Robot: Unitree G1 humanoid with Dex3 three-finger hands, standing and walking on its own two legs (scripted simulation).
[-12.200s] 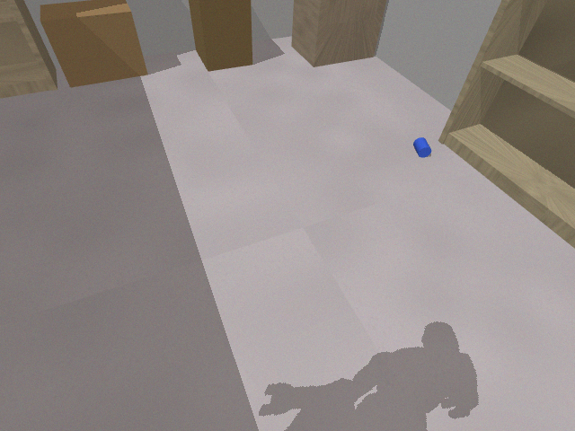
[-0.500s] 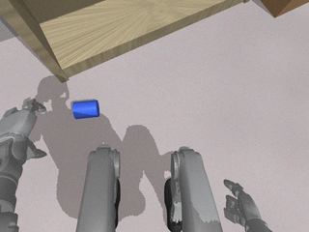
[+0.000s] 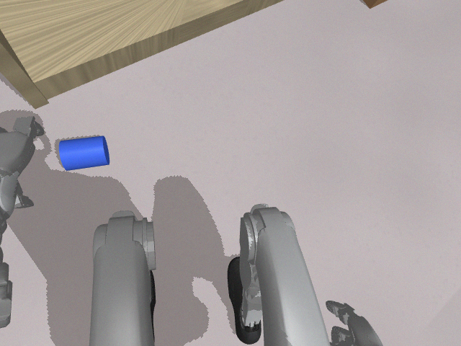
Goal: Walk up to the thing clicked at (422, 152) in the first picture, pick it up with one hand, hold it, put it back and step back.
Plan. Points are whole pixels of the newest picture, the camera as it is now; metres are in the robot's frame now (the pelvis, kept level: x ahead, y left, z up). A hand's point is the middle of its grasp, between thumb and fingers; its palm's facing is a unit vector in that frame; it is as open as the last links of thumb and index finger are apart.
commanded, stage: rise first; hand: left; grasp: from above
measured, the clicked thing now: (85, 153) +0.50 +0.28 -0.33
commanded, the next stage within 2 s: none
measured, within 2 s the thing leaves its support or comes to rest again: neither
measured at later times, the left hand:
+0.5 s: hand (36, 164) +0.43 +0.33 -0.19, palm faces -0.43 -0.10 -0.90, open 13.7 cm
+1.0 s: hand (42, 161) +0.44 +0.33 -0.21, palm faces -0.42 -0.11 -0.90, open 13.9 cm
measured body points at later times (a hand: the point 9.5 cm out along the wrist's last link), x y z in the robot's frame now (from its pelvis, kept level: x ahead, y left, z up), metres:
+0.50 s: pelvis +0.01 +0.00 -0.02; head +0.25 +0.06 +0.35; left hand +0.45 +0.33 -0.14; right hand +0.09 -0.27 -0.14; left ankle +0.09 +0.13 -0.33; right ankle +0.10 -0.13 -0.33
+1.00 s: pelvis +0.01 +0.00 -0.03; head +0.26 +0.07 +0.34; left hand +0.46 +0.33 -0.16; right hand +0.09 -0.28 -0.15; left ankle +0.09 +0.13 -0.33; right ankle +0.10 -0.13 -0.33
